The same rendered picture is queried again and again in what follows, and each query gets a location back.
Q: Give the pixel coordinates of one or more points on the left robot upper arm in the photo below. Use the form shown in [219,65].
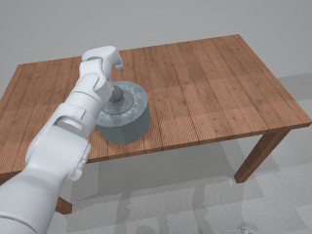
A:
[29,199]

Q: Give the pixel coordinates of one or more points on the knob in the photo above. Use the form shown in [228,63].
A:
[117,94]

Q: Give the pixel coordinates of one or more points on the pot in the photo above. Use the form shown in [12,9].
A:
[130,133]

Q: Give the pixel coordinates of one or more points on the table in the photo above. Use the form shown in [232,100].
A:
[199,92]

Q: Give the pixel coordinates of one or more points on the lid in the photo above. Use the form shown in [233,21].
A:
[123,113]

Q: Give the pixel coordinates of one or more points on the left robot forearm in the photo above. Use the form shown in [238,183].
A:
[79,112]

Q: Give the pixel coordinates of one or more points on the left robot hand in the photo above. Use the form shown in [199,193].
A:
[109,52]

